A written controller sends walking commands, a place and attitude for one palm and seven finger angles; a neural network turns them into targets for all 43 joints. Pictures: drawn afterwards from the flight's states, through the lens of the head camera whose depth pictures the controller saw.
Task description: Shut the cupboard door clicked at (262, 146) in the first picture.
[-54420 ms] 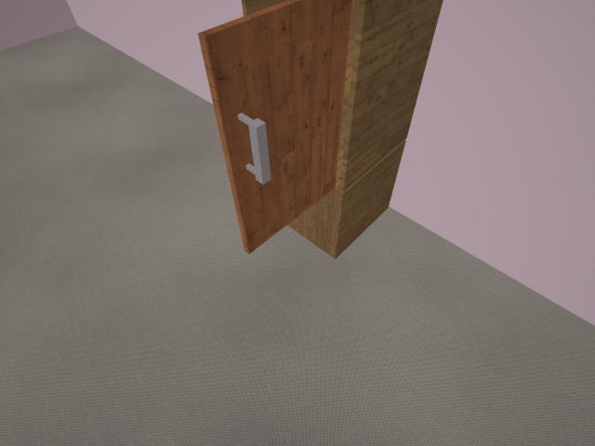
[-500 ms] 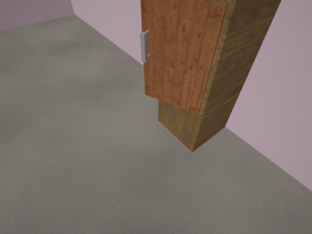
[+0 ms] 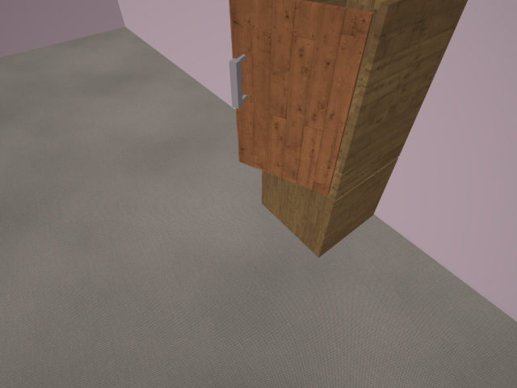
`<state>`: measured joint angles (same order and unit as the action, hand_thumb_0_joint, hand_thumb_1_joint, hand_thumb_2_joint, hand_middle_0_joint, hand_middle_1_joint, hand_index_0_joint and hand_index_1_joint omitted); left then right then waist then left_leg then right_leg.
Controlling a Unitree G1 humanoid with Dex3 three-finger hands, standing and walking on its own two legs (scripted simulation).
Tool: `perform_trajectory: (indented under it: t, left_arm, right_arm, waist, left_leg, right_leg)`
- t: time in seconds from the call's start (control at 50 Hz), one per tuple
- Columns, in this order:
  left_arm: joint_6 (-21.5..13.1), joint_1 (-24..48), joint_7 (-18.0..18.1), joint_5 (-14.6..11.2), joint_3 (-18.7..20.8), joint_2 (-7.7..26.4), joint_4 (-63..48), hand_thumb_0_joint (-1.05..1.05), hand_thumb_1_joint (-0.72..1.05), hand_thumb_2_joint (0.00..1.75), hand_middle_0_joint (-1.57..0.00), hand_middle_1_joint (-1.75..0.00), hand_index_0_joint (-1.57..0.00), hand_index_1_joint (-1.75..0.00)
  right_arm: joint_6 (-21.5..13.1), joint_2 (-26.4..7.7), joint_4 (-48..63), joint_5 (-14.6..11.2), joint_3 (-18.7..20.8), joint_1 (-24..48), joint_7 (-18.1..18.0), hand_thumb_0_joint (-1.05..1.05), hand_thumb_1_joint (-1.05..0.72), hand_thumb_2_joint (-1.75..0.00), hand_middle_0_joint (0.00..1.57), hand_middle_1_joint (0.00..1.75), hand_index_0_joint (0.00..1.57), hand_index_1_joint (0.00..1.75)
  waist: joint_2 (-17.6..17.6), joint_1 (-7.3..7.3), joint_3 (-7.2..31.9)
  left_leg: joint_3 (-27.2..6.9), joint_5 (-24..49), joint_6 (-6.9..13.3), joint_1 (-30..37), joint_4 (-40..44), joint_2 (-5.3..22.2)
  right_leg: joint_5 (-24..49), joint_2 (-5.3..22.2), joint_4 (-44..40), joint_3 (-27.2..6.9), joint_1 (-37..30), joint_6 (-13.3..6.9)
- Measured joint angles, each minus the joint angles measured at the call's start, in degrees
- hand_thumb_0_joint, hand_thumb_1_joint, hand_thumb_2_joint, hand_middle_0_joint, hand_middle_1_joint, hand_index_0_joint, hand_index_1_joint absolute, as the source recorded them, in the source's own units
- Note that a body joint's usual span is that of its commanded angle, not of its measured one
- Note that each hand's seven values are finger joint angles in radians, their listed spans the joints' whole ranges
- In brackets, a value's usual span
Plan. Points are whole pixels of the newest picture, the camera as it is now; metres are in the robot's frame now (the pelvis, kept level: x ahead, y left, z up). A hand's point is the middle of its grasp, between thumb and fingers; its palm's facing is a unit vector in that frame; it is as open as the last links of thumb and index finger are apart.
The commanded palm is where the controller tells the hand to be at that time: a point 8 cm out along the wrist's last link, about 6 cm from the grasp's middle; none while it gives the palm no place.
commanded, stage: walk to a spot facing it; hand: left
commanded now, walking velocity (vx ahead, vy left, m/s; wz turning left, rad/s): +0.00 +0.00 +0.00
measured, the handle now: (239, 81) +0.93 +0.11 +0.01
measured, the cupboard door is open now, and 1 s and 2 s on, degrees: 22 22 22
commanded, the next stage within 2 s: turn to face it in 1.92 s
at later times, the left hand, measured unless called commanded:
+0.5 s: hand out of the picture -0.02 +0.24 -0.21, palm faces +0.25 -0.94 -0.22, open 7.4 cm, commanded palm none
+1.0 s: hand out of the picture -0.05 +0.21 -0.16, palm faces +0.52 -0.81 -0.29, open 7.4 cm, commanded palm none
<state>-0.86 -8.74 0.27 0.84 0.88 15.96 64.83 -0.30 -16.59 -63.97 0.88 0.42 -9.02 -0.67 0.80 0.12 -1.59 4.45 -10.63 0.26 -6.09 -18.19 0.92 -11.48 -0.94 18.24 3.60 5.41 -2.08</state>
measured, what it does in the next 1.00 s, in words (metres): steps on the spot, turning left: left foot, then right foot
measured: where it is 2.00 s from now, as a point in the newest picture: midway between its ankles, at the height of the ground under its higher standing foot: outside the picture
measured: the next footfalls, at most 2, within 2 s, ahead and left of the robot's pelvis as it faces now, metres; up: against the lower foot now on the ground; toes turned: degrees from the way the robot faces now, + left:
left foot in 0.44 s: +0.03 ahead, +0.16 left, +0.00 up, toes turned +18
right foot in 0.82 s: +0.07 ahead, -0.10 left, +0.00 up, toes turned +26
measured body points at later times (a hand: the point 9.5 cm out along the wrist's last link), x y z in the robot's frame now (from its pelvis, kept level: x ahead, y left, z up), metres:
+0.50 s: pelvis -0.01 +0.03 -0.03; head +0.03 +0.06 +0.42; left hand -0.03 +0.29 -0.19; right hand +0.08 -0.20 -0.17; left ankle -0.01 +0.15 -0.75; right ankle -0.02 -0.09 -0.73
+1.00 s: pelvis -0.01 +0.00 -0.01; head +0.04 +0.00 +0.44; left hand -0.07 +0.25 -0.14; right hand +0.19 -0.20 -0.16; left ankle -0.09 +0.11 -0.68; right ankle +0.03 -0.11 -0.75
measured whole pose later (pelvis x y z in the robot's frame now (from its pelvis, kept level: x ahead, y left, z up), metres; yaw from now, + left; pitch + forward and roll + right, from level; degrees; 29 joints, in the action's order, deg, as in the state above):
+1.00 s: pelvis -0.01 +0.00 -0.01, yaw +34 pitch +1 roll +2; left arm 1.3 -10.9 1.4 1.8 2.8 11.2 50.6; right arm 4.3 -15.5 -52.0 1.4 5.7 -10.9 1.7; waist 1.0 2.4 -5.4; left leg 0.1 -24.5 -3.4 -29.4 -60.9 -0.4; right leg -18.0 5.0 30.1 6.1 12.5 0.1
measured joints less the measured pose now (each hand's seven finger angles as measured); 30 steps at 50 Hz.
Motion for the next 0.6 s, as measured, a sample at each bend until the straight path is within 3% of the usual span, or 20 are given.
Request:
perform_trajectory:
  t: [0.12,0.2,0.3,0.34,0.4,0.44,0.46,0.5,0.54,0.6]
  left_arm:
    - [0.34,1.07,0.37,-0.07,0.15,0.22,-0.95,0.01,0.91,0.9,-0.2,-0.3,-0.2,-0.3]
    - [1.12,1.28,0.9,-0.03,0.52,-0.94,-2.82,0.0,0.91,0.9,-0.2,-0.3,-0.2,-0.3]
    - [1.54,0.02,1.24,0.63,1.27,-3.05,-5.9,0.0,0.91,0.9,-0.2,-0.3,-0.2,-0.3]
    - [1.85,-0.92,1.24,0.84,1.53,-3.57,-6.71,0.0,0.91,0.9,-0.2,-0.3,-0.2,-0.3]
    - [2.34,-2.25,0.98,0.92,1.88,-3.76,-7.46,0.0,0.91,0.9,-0.2,-0.3,-0.2,-0.3]
    - [2.76,-3.41,0.73,0.68,2.08,-3.87,-8.1,0.01,0.9,0.9,-0.2,-0.3,-0.2,-0.3]
    - [3.17,-3.69,0.65,0.46,2.25,-3.86,-8.38,0.01,0.9,0.9,-0.2,-0.3,-0.2,-0.3]
    - [4.32,-3.71,0.8,0.52,2.65,-3.4,-8.85,0.01,0.91,0.9,-0.2,-0.3,-0.2,-0.3]
    - [4.99,-3.15,0.77,0.64,3.18,-2.97,-9.06,0.01,0.91,0.9,-0.2,-0.3,-0.2,-0.3]
    - [4.56,-2.1,0.48,0.55,3.64,-2.55,-10.15,0.01,0.91,0.9,-0.2,-0.3,-0.2,-0.3]
  right_arm:
    - [0.35,-0.27,0.8,0.04,0.05,0.38,-0.02,0.0,-0.91,-0.9,0.2,0.3,0.2,0.3]
    - [1.51,0.88,1.93,0.06,0.31,-0.63,0.08,0.0,-0.91,-0.9,0.2,0.3,0.2,0.3]
    - [3.64,3.26,3.58,-0.05,1.42,-2.33,0.42,0.0,-0.91,-0.9,0.2,0.3,0.2,0.3]
    - [4.1,4.35,4.48,-0.17,1.69,-2.78,0.76,0.0,-0.91,-0.9,0.2,0.3,0.2,0.3]
    - [4.19,5.73,6.06,-0.13,1.78,-3.44,1.42,0.0,-0.91,-0.9,0.2,0.3,0.2,0.3]
    - [3.71,5.8,7.43,0.11,1.75,-4.27,1.93,0.0,-0.91,-0.9,0.2,0.3,0.2,0.3]
    - [3.31,5.81,7.86,0.37,1.94,-4.4,1.97,0.0,-0.91,-0.9,0.2,0.3,0.2,0.3]
    - [2.83,6.29,8.32,0.93,2.03,-4.03,1.77,0.0,-0.91,-0.9,0.2,0.3,0.2,0.3]
    - [2.43,6.63,8.76,1.16,1.91,-4.23,1.29,0.0,-0.91,-0.9,0.2,0.3,0.2,0.3]
    - [2.09,6.59,9.03,1.15,1.69,-4.49,0.68,0.0,-0.91,-0.9,0.2,0.3,0.21,0.3]
  waist:
    - [-0.05,0.45,0.16]
    - [0.08,0.73,-0.46]
    - [-0.29,0.5,-2.91]
    - [-1.04,0.58,-3.98]
    - [-2.26,0.9,-5.0]
    - [-2.12,1.03,-4.82]
    - [-2.09,1.02,-4.76]
    - [-2.6,0.78,-5.23]
    - [-2.5,0.85,-5.1]
    - [-1.75,0.78,-4.89]
  left_leg:
    - [-0.83,-0.27,-0.34,-0.6,-0.63,-0.05]
    - [-2.74,-1.99,-0.56,-3.69,-5.29,-0.34]
    - [-3.16,-15.04,-1.59,-12.28,-27.9,-0.09]
    - [-2.4,-17.17,-1.96,-13.88,-31.45,0.43]
    - [-0.75,-14.26,-2.28,-13.62,-27.1,1.63]
    - [-0.73,-6.09,-1.57,-11.97,-19.34,2.4]
    - [-1.08,-4.41,-0.72,-12.95,-19.42,1.99]
    - [-1.18,-6.41,0.81,-14.66,-21.61,0.81]
    - [-1.97,-6.48,1.4,-15.14,-20.19,-0.19]
    - [-3.69,-3.15,1.38,-14.64,-15.49,-1.42]
  right_leg:
    - [-0.73,0.1,0.82,0.84,0.35,-0.17]
    - [-2.85,0.6,4.29,2.81,2.06,-0.37]
    - [-5.42,2.07,8.34,6.32,2.7,-0.52]
    - [-6.38,3.31,9.86,7.56,2.73,0.1]
    - [-8.39,5.65,13.26,9.58,3.53,1.41]
    - [-10.71,7.06,17.56,10.88,5.41,2.61]
    - [-13.91,7.63,21.32,10.39,7.38,3.5]
    - [-19.98,6.82,31.24,5.26,12.28,3.84]
    - [-18.84,5.38,39.34,1.27,16.67,3.99]
    - [-14.57,4.22,42.82,-1.77,20.13,4.65]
